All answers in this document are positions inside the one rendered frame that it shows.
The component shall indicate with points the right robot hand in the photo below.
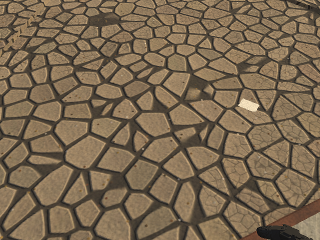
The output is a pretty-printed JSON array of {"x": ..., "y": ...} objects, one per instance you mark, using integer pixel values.
[{"x": 284, "y": 232}]

